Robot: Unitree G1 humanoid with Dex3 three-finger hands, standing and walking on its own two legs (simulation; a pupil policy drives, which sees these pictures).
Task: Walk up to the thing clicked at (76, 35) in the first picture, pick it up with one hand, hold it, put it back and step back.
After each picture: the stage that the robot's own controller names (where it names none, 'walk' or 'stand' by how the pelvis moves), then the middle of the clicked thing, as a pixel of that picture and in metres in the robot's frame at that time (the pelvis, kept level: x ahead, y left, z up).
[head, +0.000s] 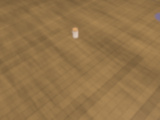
stand; (75, 32) +1.59 +0.09 -0.72
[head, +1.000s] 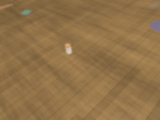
walk; (68, 48) +1.45 +0.28 -0.71
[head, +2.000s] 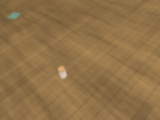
walk; (62, 72) +0.95 +0.31 -0.71
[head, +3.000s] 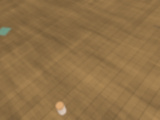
walk; (61, 108) +0.58 +0.27 -0.72
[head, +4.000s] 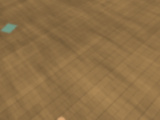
stand; out of the picture +0.43 +0.24 -0.71
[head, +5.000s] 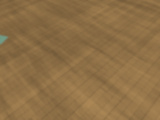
stand; out of the picture +0.38 +0.22 -0.72
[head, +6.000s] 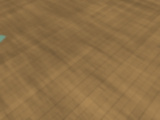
stand; out of the picture +0.38 +0.24 -0.73
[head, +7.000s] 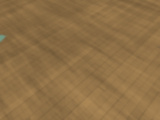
stand; out of the picture +0.38 +0.24 -0.73
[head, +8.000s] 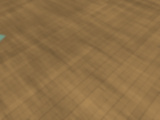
stand; out of the picture +0.36 +0.24 -0.73
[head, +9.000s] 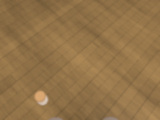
go down; (41, 98) +0.41 +0.24 -0.56
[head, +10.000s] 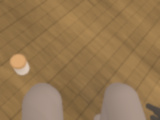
go down; (20, 65) +0.45 +0.28 -0.31
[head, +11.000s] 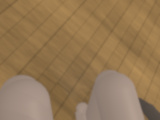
close in; out of the picture +0.43 +0.31 -0.25
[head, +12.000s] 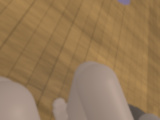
close; out of the picture +0.41 +0.33 -0.22
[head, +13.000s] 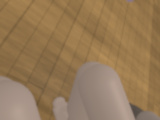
lift; out of the picture +0.40 +0.33 -0.22
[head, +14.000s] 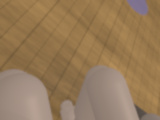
lift; out of the picture +0.34 +0.30 -0.22
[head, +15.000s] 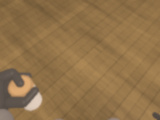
lift; (26, 93) +0.32 +0.20 -0.01
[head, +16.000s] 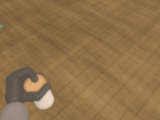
hold; (40, 92) +0.33 +0.17 +0.01
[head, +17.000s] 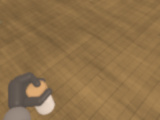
hold; (41, 98) +0.32 +0.17 -0.03
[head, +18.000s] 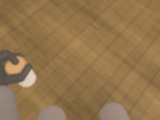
crouch; (21, 72) +0.40 +0.22 -0.10
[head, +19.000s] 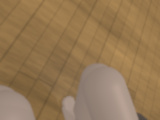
lower; out of the picture +0.51 +0.42 -0.26
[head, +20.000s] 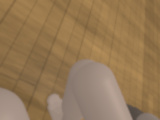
lower; out of the picture +0.50 +0.44 -0.25
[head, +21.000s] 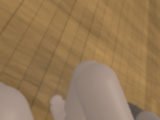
lower; out of the picture +0.51 +0.42 -0.25
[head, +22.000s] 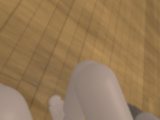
lower; out of the picture +0.54 +0.40 -0.25
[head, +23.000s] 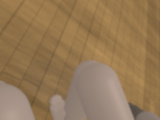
lower; out of the picture +0.58 +0.37 -0.25
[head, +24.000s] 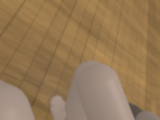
withdraw; out of the picture +0.63 +0.33 -0.25
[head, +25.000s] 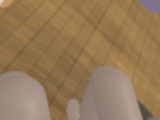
stand; out of the picture +0.69 +0.26 -0.27
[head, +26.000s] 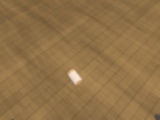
stand; (74, 77) +0.69 +0.04 -0.62
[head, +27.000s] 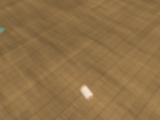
stand; (86, 92) +0.72 -0.02 -0.69
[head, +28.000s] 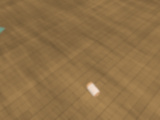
stand; (93, 89) +0.74 -0.08 -0.69
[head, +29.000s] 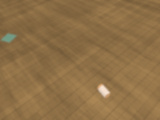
stand; (103, 91) +0.80 -0.14 -0.75
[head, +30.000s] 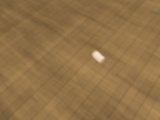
walk; (98, 56) +0.94 -0.12 -0.71
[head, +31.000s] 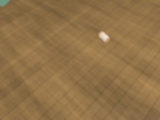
walk; (104, 36) +1.24 -0.20 -0.73
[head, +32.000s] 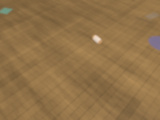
stand; (97, 39) +1.51 -0.21 -0.73
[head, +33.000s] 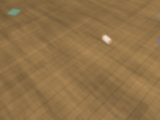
stand; (106, 39) +1.49 -0.28 -0.75
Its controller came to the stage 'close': yes
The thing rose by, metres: 0.71
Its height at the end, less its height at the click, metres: -0.02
